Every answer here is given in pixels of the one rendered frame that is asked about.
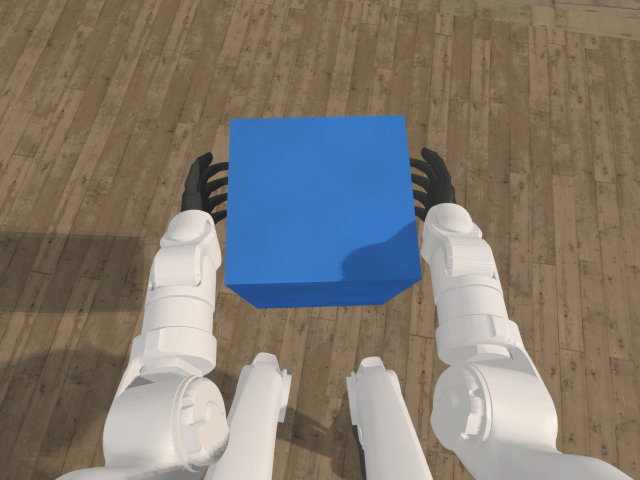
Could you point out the right robot forearm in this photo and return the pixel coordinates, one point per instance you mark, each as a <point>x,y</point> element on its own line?
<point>473,321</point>

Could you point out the left robot upper arm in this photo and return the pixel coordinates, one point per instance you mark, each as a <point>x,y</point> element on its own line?
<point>168,430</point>

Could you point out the robot left hand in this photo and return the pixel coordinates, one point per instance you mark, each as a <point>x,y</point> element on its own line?
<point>197,190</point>

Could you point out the carton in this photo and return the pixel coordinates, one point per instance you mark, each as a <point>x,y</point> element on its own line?
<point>320,211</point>

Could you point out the right robot upper arm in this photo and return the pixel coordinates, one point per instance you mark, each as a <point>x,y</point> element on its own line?
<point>502,425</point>

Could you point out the robot thigh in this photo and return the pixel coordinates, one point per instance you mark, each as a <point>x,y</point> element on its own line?
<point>391,447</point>
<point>259,403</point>

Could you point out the left robot forearm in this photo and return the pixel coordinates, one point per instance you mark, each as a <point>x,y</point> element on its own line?
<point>176,338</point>

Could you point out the robot right thigh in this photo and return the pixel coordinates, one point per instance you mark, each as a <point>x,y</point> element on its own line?
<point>391,447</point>

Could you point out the robot right hand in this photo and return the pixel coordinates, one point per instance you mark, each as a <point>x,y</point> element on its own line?
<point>438,184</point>

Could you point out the robot left thigh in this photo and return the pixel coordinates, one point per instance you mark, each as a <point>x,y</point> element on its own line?
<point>259,403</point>

